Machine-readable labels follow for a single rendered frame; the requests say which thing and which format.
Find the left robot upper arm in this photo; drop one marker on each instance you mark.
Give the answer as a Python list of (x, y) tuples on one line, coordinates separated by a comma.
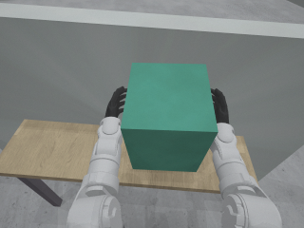
[(102, 211)]

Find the right robot hand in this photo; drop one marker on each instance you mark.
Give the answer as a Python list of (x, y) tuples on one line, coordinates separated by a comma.
[(220, 107)]

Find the right robot forearm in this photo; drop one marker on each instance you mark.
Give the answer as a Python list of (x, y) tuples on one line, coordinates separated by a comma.
[(231, 170)]

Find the right robot upper arm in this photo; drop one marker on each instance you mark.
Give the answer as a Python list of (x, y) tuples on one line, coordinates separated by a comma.
[(248, 211)]

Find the table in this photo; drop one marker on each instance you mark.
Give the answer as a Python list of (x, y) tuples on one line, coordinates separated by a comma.
[(59, 151)]

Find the left robot hand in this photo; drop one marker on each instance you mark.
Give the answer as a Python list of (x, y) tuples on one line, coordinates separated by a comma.
[(113, 106)]

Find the carton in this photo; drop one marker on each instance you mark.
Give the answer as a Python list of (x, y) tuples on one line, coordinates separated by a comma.
[(169, 120)]

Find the left robot forearm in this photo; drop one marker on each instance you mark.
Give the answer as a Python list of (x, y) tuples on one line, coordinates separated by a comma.
[(102, 175)]

